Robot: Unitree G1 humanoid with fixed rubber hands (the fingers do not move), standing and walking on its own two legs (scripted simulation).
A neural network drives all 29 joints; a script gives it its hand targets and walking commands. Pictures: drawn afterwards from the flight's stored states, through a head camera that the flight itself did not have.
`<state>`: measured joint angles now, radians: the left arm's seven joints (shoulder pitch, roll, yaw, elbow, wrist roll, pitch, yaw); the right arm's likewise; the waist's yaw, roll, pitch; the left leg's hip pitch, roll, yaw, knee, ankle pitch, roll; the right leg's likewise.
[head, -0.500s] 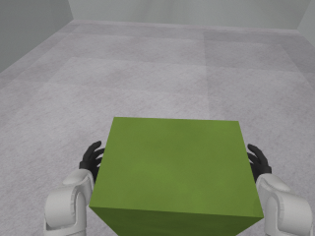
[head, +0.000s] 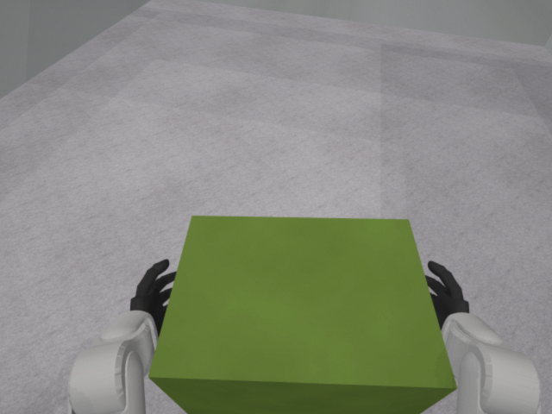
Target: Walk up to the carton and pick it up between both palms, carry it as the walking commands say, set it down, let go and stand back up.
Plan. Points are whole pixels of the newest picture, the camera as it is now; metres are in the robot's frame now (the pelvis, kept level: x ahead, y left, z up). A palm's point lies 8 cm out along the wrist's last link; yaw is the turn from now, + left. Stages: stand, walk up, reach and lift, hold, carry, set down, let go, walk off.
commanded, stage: carry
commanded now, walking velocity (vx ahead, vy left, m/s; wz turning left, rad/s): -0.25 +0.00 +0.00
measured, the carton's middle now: (296, 332) +0.25 +0.01 +0.00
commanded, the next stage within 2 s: none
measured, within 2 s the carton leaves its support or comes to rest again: neither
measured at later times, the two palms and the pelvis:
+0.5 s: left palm out of the picture +0.05 +0.18 +0.07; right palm out of the picture +0.04 -0.20 +0.08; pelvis -0.20 +0.02 +0.00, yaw -1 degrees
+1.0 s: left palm out of the picture -0.15 +0.21 +0.07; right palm out of the picture -0.17 -0.17 +0.07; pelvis -0.41 +0.03 -0.01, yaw -2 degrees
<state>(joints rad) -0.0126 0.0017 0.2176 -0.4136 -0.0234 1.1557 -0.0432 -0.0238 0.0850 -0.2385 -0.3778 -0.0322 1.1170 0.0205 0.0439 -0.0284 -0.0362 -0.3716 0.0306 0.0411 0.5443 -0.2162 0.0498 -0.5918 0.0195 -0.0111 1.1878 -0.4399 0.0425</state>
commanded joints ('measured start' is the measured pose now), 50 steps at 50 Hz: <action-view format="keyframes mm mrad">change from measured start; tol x32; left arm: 1 -550 -774 -864 -186 -316 -28 -165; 50 -477 -792 -764 -108 -241 -15 -178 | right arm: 1 -427 690 772 -188 299 3 174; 50 -547 720 841 -183 315 26 192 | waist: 1 -47 173 -268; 25 -30 -231 -277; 29 -47 321 -243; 44 -54 269 -308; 50 -30 -190 -133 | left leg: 1 187 210 -154 -184 200 93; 11 110 164 -185 -222 109 -3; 17 -169 -22 -30 692 -194 -108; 24 -70 -48 29 217 -303 -85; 28 268 91 -129 -220 -12 -62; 30 185 436 -392 -186 690 140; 46 141 181 -211 -220 143 19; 50 -165 -8 -6 438 -281 -109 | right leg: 1 20 -6 -4 -16 -11 13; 10 353 11 -62 -770 59 -62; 14 228 -472 329 -960 298 -253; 25 457 -297 169 -724 740 -195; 30 10 -35 -17 -196 -182 1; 34 10 -13 43 129 1 -7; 48 498 -288 268 -913 71 -130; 50 197 -434 286 -956 351 -267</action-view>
